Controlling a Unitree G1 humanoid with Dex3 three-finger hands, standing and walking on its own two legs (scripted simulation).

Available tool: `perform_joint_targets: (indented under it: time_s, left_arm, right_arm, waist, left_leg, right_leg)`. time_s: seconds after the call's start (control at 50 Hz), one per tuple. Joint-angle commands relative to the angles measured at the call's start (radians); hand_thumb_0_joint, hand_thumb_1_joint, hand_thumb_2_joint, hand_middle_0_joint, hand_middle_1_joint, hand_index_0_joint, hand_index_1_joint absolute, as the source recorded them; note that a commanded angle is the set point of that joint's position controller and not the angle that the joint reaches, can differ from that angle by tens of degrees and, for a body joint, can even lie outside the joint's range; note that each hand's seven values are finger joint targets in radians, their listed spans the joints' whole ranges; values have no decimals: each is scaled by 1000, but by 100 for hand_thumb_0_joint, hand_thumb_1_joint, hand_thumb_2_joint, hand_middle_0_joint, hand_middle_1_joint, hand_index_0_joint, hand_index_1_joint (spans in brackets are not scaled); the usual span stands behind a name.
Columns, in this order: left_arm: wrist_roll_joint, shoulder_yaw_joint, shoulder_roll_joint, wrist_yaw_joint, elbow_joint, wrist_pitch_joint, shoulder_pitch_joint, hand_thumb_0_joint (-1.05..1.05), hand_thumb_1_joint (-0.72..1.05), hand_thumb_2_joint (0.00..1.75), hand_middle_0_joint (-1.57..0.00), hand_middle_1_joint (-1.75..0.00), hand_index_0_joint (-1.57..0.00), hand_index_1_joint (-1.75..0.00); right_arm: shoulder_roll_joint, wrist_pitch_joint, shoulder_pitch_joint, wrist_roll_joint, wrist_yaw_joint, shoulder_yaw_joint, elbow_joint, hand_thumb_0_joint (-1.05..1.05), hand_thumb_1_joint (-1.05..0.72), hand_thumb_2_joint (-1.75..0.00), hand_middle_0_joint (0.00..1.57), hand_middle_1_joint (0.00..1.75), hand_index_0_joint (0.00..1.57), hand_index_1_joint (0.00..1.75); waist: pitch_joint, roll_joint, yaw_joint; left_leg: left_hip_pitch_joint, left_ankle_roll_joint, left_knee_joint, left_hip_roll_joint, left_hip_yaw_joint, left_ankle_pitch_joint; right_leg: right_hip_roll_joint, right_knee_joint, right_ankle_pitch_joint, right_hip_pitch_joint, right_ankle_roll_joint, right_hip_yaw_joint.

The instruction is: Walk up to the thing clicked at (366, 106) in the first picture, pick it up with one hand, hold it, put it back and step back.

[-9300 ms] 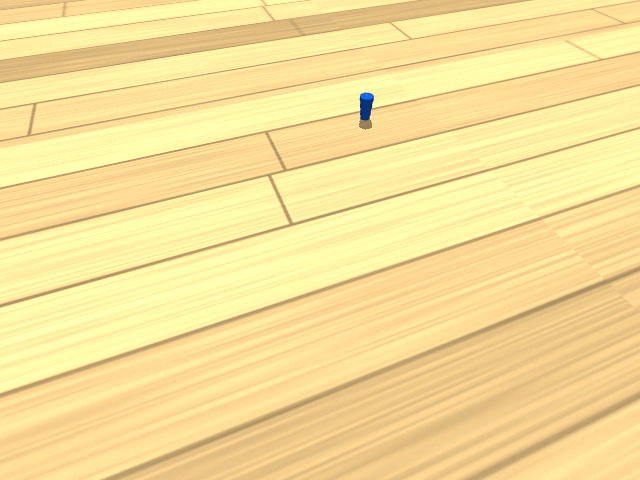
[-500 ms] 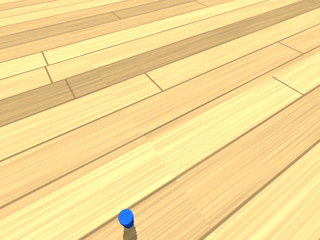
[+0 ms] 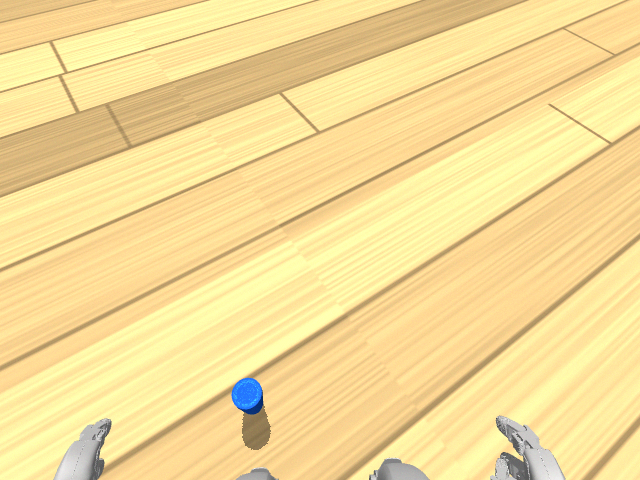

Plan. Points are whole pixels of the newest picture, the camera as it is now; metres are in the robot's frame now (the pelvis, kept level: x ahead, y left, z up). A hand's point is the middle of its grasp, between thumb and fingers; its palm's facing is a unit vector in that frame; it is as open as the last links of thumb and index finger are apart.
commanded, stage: go down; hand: left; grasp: from the side
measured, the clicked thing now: (250, 399) +0.36 +0.19 -0.67
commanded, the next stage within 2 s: none
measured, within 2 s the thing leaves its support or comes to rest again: neither
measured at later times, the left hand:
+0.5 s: hand out of the picture +0.14 +0.27 -0.16, palm faces +0.08 -0.94 -0.33, open 17.3 cm
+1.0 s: hand (134, 426) +0.23 +0.32 -0.26, palm faces +0.10 -0.96 -0.25, open 17.2 cm
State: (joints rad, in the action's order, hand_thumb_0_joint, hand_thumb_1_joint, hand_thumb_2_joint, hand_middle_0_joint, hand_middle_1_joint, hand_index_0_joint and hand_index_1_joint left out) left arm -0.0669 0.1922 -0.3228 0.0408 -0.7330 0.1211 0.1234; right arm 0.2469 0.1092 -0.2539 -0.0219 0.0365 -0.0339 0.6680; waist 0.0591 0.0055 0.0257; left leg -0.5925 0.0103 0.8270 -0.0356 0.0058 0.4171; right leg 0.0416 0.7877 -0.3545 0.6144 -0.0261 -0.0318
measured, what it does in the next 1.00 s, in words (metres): lowers itself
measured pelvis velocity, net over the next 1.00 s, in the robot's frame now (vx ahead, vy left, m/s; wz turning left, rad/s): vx -0.05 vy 0.00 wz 0.00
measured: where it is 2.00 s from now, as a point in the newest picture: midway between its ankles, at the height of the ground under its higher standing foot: outside the picture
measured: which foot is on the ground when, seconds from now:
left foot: down 0.00-1.00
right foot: down 0.00-1.00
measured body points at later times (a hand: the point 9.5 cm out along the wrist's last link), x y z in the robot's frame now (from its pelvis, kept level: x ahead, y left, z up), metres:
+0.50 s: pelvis +0.00 +0.00 -0.05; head +0.08 +0.02 +0.39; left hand +0.14 +0.32 -0.13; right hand +0.17 -0.24 -0.13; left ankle -0.01 +0.12 -0.70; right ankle +0.02 -0.14 -0.70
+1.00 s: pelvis -0.05 +0.00 -0.19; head +0.11 +0.03 +0.23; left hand +0.22 +0.37 -0.24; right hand +0.12 -0.26 -0.29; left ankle -0.01 +0.12 -0.70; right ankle +0.02 -0.14 -0.70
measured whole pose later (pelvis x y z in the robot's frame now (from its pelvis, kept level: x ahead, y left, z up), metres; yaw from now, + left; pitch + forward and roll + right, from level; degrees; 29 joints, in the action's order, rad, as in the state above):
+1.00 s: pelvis -0.05 +0.00 -0.19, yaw +0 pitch +30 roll -3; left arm 0.08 0.48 -0.50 0.34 -0.70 -0.26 -0.11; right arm 0.29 0.19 -0.14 0.00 0.04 0.00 0.62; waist 0.18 -0.01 0.04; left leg -1.57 0.01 1.72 -0.03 -0.05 0.68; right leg 0.06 1.66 -0.61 1.58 -0.02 -0.04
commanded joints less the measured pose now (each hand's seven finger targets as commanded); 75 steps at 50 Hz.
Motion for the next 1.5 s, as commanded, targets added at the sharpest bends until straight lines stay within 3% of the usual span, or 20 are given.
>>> perform_joint_targets:
  time_s: [0.0,0.24,0.46,0.52,0.58,0.66,0.72,0.76,0.78,0.82,0.88,0.92,0.94,1.0,1.06,1.1,1.28,1.3,1.4,1.48]
  left_arm:
    - [7,72,-212,-13,248,-6,2,0,-56,8,-10,-14,-10,-14]
    - [32,74,-181,-4,487,98,202,0,-59,4,-10,-9,-9,-9]
    - [62,134,-201,23,553,81,249,0,-52,8,-8,-9,-7,-10]
    - [70,169,-244,41,536,31,127,0,-50,7,-7,-8,-7,-8]
    - [92,205,-256,80,389,-49,80,0,-54,5,-8,-8,-7,-8]
    - [135,261,-311,172,311,-221,-59,0,-54,3,-8,-10,-9,-9]
    - [144,259,-336,231,269,-330,-132,0,-56,7,-8,-13,-8,-12]
    - [152,314,-408,249,299,-377,-202,0,-50,11,-7,-14,-7,-14]
    - [149,297,-377,256,225,-383,-171,0,-57,9,-8,-14,-8,-14]
    - [158,362,-435,257,233,-406,-206,0,-54,12,-7,-16,-7,-15]
    - [161,401,-462,275,165,-419,-176,0,-54,12,-7,-14,-7,-14]
    - [174,399,-462,294,177,-438,-240,0,-53,13,-7,-15,-7,-15]
    - [175,429,-498,300,170,-449,-263,0,-55,12,-7,-15,-7,-15]
    - [191,422,-481,332,128,-489,-358,0,-53,13,-6,-16,-6,-16]
    - [197,429,-524,366,79,-524,-458,0,-49,13,-6,-16,-6,-15]
    - [205,440,-549,388,66,-547,-517,0,-47,13,-5,-16,-6,-14]
    - [224,507,-658,464,-17,-586,-572,0,-47,12,-4,-13,-5,-12]
    - [224,510,-664,473,-37,-587,-580,0,-46,10,-5,-12,-5,-11]
    - [244,545,-698,507,-47,-601,-620,0,-48,10,-4,-11,-4,-10]
    - [248,553,-730,534,-69,-606,-661,0,-49,10,-4,-10,-4,-9]
  right_arm:
    - [161,62,14,2,18,-56,-152,0,-85,-88,20,30,20,30]
    - [145,99,23,8,47,-42,-223,0,-86,-89,20,30,20,30]
    - [136,122,33,14,51,-39,-267,0,-89,-90,20,30,20,30]
    - [140,138,40,16,51,-38,-256,0,-91,-90,20,30,20,30]
    - [151,153,28,16,44,-41,-228,0,-92,-90,20,30,20,30]
    - [170,178,37,18,32,-37,-221,0,-94,-91,20,30,20,30]
    - [184,180,40,22,31,-35,-203,0,-92,-90,20,30,20,30]
    - [208,168,42,24,29,-50,-194,0,-92,-90,20,30,20,30]
    - [210,163,57,19,28,-44,-199,0,-90,-90,20,30,20,30]
    - [222,149,45,20,24,-45,-188,0,-90,-90,20,30,20,30]
    - [231,126,37,20,20,-44,-162,0,-89,-90,20,30,20,30]
    - [230,117,56,19,14,-44,-153,0,-89,-90,20,30,20,30]
    - [239,112,49,18,16,-49,-145,0,-88,-89,20,30,20,30]
    - [240,109,52,18,11,-44,-129,0,-89,-90,20,30,20,30]
    - [239,111,57,21,14,-35,-120,0,-88,-89,20,30,20,30]
    - [247,111,61,22,11,-31,-115,0,-88,-89,20,30,20,30]
    - [278,102,47,24,4,-2,-92,0,-89,-90,20,30,20,30]
    - [282,101,52,23,5,-4,-90,0,-89,-90,20,30,20,30]
    - [292,99,37,28,2,7,-72,0,-90,-90,20,30,20,30]
    - [298,101,41,33,1,10,-63,0,-90,-90,20,30,20,30]
  waist:
    - [214,51,-4]
    - [258,82,8]
    - [283,66,13]
    - [273,71,26]
    - [251,51,29]
    - [380,61,13]
    - [455,105,5]
    - [496,130,-21]
    - [504,126,-18]
    - [559,132,-40]
    - [618,88,-46]
    - [603,104,-42]
    - [617,109,-41]
    - [629,90,-7]
    - [573,68,12]
    - [586,89,13]
    - [631,151,-14]
    - [617,158,-8]
    - [656,161,3]
    - [644,156,9]
  left_leg:
    - [25,-3,-52,20,-19,-233]
    - [-81,-2,85,14,-41,-247]
    - [-203,-12,189,21,-42,-193]
    - [-272,-16,241,21,-41,-130]
    - [-377,-22,304,26,-37,-48]
    - [-492,-25,435,36,-31,-47]
    - [-534,-19,495,36,-41,-28]
    - [-550,-13,508,28,-60,40]
    - [-545,-10,506,23,-74,59]
    - [-591,-9,543,30,-71,33]
    - [-619,-20,617,38,-57,-95]
    - [-645,-20,632,36,-61,-61]
    - [-660,-24,649,37,-59,-47]
    - [-702,-26,699,33,-69,-31]
    - [-810,-34,722,32,-64,135]
    - [-822,-35,737,30,-68,180]
    - [-869,-26,805,31,-79,162]
    - [-880,-27,807,29,-85,191]
    - [-903,-25,891,35,-71,79]
    - [-965,-31,936,37,-56,112]
  right_leg:
    - [-40,-6,147,-63,44,-22]
    - [-37,124,140,54,41,-27]
    - [-37,213,104,148,41,-27]
    - [-33,254,57,226,40,-18]
    - [-29,318,-8,312,41,-9]
    - [-19,459,-1,420,44,9]
    - [-13,545,-24,506,49,17]
    - [-10,575,-90,556,49,24]
    - [-16,602,-97,594,50,9]
    - [-11,637,-70,593,53,11]
    - [-14,674,17,583,57,7]
    - [-15,703,-13,642,59,5]
    - [-16,713,-25,652,59,8]
    - [-18,763,-39,720,59,-1]
    - [-16,762,-159,760,50,10]
    - [-16,784,-192,805,51,11]
    - [-17,905,-181,904,60,-22]
    - [-18,917,-200,933,60,-26]
    - [-15,973,-124,950,63,-26]
    - [-16,993,-148,965,62,-24]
